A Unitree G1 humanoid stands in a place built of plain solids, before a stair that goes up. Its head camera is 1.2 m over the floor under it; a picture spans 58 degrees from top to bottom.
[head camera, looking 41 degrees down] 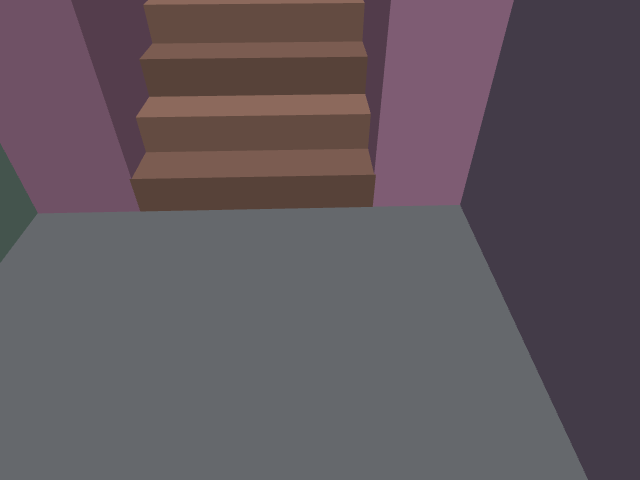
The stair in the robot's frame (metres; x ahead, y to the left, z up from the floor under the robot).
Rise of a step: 0.17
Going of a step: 0.23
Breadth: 1.07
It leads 2 degrees to the left of straight ahead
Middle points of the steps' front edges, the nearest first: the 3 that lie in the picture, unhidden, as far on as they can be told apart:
1.60 0.29 0.18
1.83 0.30 0.35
2.06 0.30 0.52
